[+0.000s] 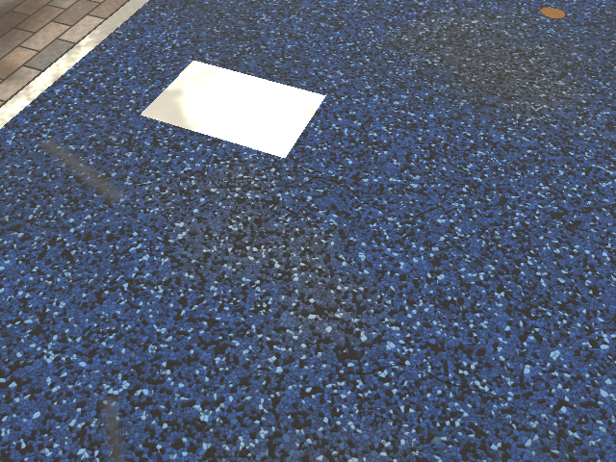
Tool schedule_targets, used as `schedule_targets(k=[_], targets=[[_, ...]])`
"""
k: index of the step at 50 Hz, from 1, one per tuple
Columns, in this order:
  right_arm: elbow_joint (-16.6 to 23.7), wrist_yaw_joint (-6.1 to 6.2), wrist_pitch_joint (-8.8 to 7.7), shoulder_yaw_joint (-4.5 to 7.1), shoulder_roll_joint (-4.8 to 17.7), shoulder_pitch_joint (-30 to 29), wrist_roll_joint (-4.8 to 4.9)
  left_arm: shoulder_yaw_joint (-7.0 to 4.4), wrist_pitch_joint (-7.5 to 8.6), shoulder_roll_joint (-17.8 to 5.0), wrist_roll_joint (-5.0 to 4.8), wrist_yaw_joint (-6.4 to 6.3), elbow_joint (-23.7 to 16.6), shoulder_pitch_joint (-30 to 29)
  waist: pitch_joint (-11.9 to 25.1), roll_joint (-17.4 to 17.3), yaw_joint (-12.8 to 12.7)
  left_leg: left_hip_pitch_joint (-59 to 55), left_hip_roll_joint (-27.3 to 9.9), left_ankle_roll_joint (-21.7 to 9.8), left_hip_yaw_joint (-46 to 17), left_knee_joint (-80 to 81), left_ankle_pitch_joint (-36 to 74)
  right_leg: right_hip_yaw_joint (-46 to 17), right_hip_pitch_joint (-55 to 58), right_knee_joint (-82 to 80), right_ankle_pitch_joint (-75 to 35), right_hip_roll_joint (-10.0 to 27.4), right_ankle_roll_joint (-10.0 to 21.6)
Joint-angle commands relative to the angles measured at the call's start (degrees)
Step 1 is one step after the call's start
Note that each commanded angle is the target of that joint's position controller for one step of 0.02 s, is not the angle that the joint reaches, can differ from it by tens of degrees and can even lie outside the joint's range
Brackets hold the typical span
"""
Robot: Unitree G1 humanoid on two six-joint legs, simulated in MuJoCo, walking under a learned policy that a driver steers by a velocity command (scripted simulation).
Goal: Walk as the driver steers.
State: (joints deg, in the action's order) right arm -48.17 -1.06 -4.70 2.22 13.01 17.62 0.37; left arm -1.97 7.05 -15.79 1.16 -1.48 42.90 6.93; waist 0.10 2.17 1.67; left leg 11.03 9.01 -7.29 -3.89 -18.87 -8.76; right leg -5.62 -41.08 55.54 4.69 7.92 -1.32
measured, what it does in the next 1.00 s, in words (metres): walks ahead: right foot, then left foot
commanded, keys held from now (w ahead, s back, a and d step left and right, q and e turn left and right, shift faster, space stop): w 0.76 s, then w+e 0.24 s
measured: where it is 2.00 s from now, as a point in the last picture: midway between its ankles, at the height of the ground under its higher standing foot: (347, 260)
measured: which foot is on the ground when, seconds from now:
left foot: down 0.00-0.28, up 0.30-0.76, down 0.78-1.00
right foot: up 0.00-0.24, down 0.26-0.80, up 0.82-1.00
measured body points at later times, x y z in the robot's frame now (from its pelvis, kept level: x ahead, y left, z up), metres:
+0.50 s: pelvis +0.28 -0.07 +0.00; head +0.30 -0.08 +0.45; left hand +0.32 +0.20 -0.12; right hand +0.42 -0.33 -0.11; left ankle +0.34 +0.10 -0.66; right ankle +0.28 -0.15 -0.74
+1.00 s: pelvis +0.55 +0.01 +0.00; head +0.56 +0.02 +0.45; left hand +0.64 +0.28 -0.13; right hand +0.63 -0.26 -0.11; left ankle +0.56 +0.09 -0.74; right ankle +0.56 -0.16 -0.66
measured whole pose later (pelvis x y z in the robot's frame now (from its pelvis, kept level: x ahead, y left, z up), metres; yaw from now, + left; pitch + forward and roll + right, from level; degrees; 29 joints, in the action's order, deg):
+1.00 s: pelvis +0.55 +0.01 +0.00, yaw -2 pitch +1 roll +1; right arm -46.7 -1.5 -6.5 2.9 14.0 15.0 -0.7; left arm -3.3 3.0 -16.9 -1.8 -0.2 47.2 16.0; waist -0.4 3.1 0.8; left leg 11.5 2.4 -3.7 6.6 -19.6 -9.5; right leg -4.7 -34.2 65.0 14.2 4.9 1.3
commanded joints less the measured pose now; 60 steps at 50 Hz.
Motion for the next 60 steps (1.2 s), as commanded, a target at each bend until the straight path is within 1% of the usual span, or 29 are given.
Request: schedule_targets(k=[1,4,8,10,12,13,14,15,16,17,18,20,23,29,34,37,38,39,40,41,42,43,44,45,46,48,53,56,60], targets=[[2.73,0.99,-0.9,1.76,8.03,1.66,0.63,-0.13,-0.15,-1.52,-0.16,-0.36,-2.92,-1.28,-0.61,-5.23,0.89,6.17,-12.59,-6.76,-7.93,7.23,9.92,3.76,7.13,-13.01,-10.89,-2.5,-0.5],[1.76,1.02,-0.8,1.85,9.13,4.21,0.8,-0.06,0.25,-2.12,-1.16,0.52,-4.48,-6.92,-1.26,-6.2,3.73,0.07,-15.16,-6.17,-10.68,6.16,5.46,3.74,6.24,-20.82,-12.39,-3.74,0.02],[0.59,1.32,-0.03,1.72,9.25,7.24,0.48,-0.18,1.54,-3.51,-1.34,2.42,-7.38,-11.61,-1.94,-6.31,4.9,-11.56,-19.9,-6.44,-15.55,1.16,10.21,3.4,1.05,-25.4,-4.7,-4.8,2.73],[0.58,1.54,0.61,1.83,9.93,6.54,0.34,-0.43,1.96,-4.29,-1.38,2.94,-7.42,-9.32,-1.01,-7.57,3.01,-13.31,-20.6,-5.28,-15.94,-1.19,16.65,4.35,5.61,-27.49,-0.36,-6.12,4.41],[1.51,1.37,0.95,1.54,9.99,3.66,0.13,-1.88,2.12,-6.81,-1.26,2.56,-4.51,1.88,5.36,-7.49,-3.21,-10.06,-16.41,-3.04,-12.2,-11.47,33.3,6.25,23.94,-30.37,-2.03,-8.35,7.47],[3.1,1.19,0.73,0.72,8.63,1.79,-0.63,-2.85,2.06,-9.98,-0.73,2.08,-2.62,13.17,13.58,-4.48,-8.3,-0.94,-13.17,-0.9,-9.12,-25.91,27.85,-1.81,41.16,-28.35,-4.75,-0.57,11.83],[2.4,0.7,-0.51,-0.66,3.97,9.31,0.2,-4.39,1.18,-14.17,-0.37,1.95,-0.8,21.39,22.09,10.09,-8.08,21.35,-4.1,3.97,-2.81,-47.77,3.46,-23.91,64.28,-29.84,3.65,11.57,20.78],[2.21,0.42,-1.45,-0.5,6.28,9.68,0.82,-3.32,0.72,-9.69,-1.19,2.19,0.16,22.0,20.95,12.41,-7.8,30.78,-4.49,3.88,-6.21,-54.68,-22.01,-36.08,64.64,-36.75,10.47,15.41,20.86],[3.31,0.26,-1.72,0.62,10.37,4.33,1.78,-2.42,0.39,-6.77,-1.76,2.04,-0.66,17.18,10.76,6.81,-7.16,34.96,-8.19,3.53,-6.11,-57.66,-18.29,-29.93,56.32,-38.23,14.05,13.77,18.09],[4.36,0.34,-1.6,0.53,10.11,0.27,1.46,-1.87,-0.03,-5.73,-1.71,2.11,-1.76,12.34,5.25,0.89,-5.58,34.0,-11.19,3.7,-3.31,-55.95,-13.17,-22.39,47.49,-39.94,10.78,11.33,16.37],[4.88,0.44,-1.44,0.61,9.0,-1.73,0.57,-1.49,-0.17,-4.9,-1.43,2.54,-1.99,9.69,1.07,-1.67,-4.1,32.84,-12.85,4.09,-2.03,-52.1,-10.04,-17.92,40.58,-42.32,6.11,8.66,15.86],[4.28,0.72,-0.49,0.75,7.09,0.4,0.05,-1.14,0.13,-4.04,-0.97,3.18,-1.8,7.64,0.02,0.91,-1.25,27.55,-14.99,4.9,-1.05,-47.81,-6.7,-11.5,33.57,-45.45,-0.39,4.9,14.96],[4.77,1.18,0.19,0.56,5.57,-0.29,-0.34,-1.6,0.52,-5.53,-1.23,3.3,-0.2,9.09,-0.1,1.77,-0.59,27.99,-15.69,6.57,0.58,-42.59,-2.02,-5.07,31.45,-47.05,-10.82,3.16,15.57],[8.57,0.63,-0.76,-0.16,3.58,-13.14,-0.16,-2.05,-0.77,-7.42,-2.05,2.09,2.68,14.58,-1.6,1.4,-4.69,25.94,-13.98,6.85,2.89,-19.88,14.12,0.83,33.54,-47.39,-11.86,1.04,12.85],[12.0,-0.91,-1.48,-0.01,4.67,-20.67,0.64,-2.25,-1.99,-8.19,-2.41,1.7,5.32,18.4,-3.81,1.85,-6.31,27.72,-12.71,5.01,2.58,-12.55,10.81,-1.77,42.21,-44.37,-10.17,5.51,12.49],[12.08,-1.52,-2.03,0.72,6.6,-18.15,0.49,-2.71,-2.86,-9.65,-2.35,1.24,5.57,17.0,-1.55,2.95,-3.49,20.77,-10.66,2.78,4.02,-9.71,4.73,-1.83,45.17,-38.97,-20.12,6.41,10.94],[10.68,-1.3,-2.08,1.58,8.03,-12.96,0.36,-2.69,-3.16,-9.88,-2.26,1.16,5.38,15.82,1.74,3.01,-0.31,12.59,-8.82,1.53,5.74,-8.07,4.81,-0.14,44.38,-32.85,-28.95,4.66,9.94],[8.13,-0.74,-2.1,2.99,11.01,-3.65,0.11,-2.05,-3.23,-8.44,-1.85,1.18,4.89,15.69,7.93,1.81,3.71,-2.34,-10.32,-0.56,4.17,-8.6,6.98,1.47,38.45,-21.73,-29.67,1.54,8.34],[6.52,0.09,-1.86,4.21,16.03,7.65,-0.73,-0.72,-2.91,-5.4,-0.41,1.12,2.98,15.81,17.49,-6.51,7.19,-20.82,-23.35,-4.55,-10.32,-10.06,9.65,4.18,24.95,-2.15,-9.29,-3.32,6.27],[5.74,-0.37,-1.5,4.39,17.47,8.47,-1.04,0.94,-1.74,1.0,-1.91,1.68,3.39,24.32,23.92,-21.19,2.72,-35.83,-33.7,-12.41,-34.69,-3.59,-1.15,1.29,4.07,13.91,28.57,-11.56,4.02],[6.21,-0.26,-1.41,3.12,11.52,7.36,-0.33,-0.78,-1.1,-6.48,-3.35,1.74,4.22,20.17,18.26,-12.95,5.1,-30.9,-31.91,-9.64,-33.23,-0.67,-7.43,-3.95,-1.64,19.31,27.75,-8.42,4.39],[6.56,-0.04,-1.45,2.45,9.67,3.35,0.04,-1.61,-0.92,-8.43,-4.08,1.73,2.57,14.74,10.02,-9.68,4.23,-22.36,-30.13,-6.91,-23.69,0.78,-4.97,-2.68,-3.35,18.63,21.76,-6.03,4.61],[6.91,-0.18,-1.58,1.98,8.48,-1.0,-0.19,-1.61,-1.19,-7.47,-3.57,1.37,2.22,12.42,6.29,-5.17,2.01,-14.34,-27.6,-5.4,-17.56,2.83,-0.3,-1.41,-0.56,15.96,16.71,-3.48,3.98],[6.91,-0.41,-1.81,1.68,6.96,-3.74,-0.44,-1.93,-1.79,-6.72,-2.81,1.16,2.14,11.63,3.29,-5.34,0.37,-8.77,-25.39,-4.63,-12.88,5.1,2.41,-1.13,1.33,13.2,13.57,-2.02,3.47],[6.57,-0.48,-2.17,1.54,6.3,-5.04,-0.93,-2.06,-2.64,-5.7,-2.82,1.22,2.52,13.34,2.54,-7.16,-1.38,-5.02,-24.05,-4.09,-9.18,7.25,3.71,-1.33,4.58,12.21,11.25,-0.78,3.15],[5.37,-0.54,-2.92,1.89,6.41,-5.51,-1.11,-2.01,-3.94,-3.57,-3.04,1.25,2.91,14.78,1.31,-7.17,-2.65,-1.37,-23.14,-4.45,-4.14,9.88,8.26,-1.02,6.09,11.82,8.85,-0.48,2.52],[2.43,0.69,-2.81,2.61,8.18,-3.65,-1.47,-2.47,-4.45,-2.93,-2.56,1.2,0.36,9.15,-1.56,-5.32,-2.04,-3.53,-22.59,-3.75,4.86,11.27,15.83,-2.5,-0.95,3.21,-2.57,-0.92,1.46],[1.65,1.31,-2.25,2.75,9.34,-3.14,-1.19,-2.09,-4.07,-1.96,-2.32,2.23,-1.35,4.06,-2.79,-4.79,-0.29,-5.47,-21.91,-2.37,9.19,11.45,15.83,0.55,-0.18,-6.69,-9.27,-1.34,1.9],[-0.33,1.8,-0.88,3.23,11.0,0.91,-0.51,-1.37,-3.95,-0.72,-2.25,3.81,-5.4,-3.8,-5.37,-3.85,2.98,-12.94,-24.68,-2.11,11.41,9.79,17.28,4.38,-3.33,-14.32,-7.87,-1.58,3.24]])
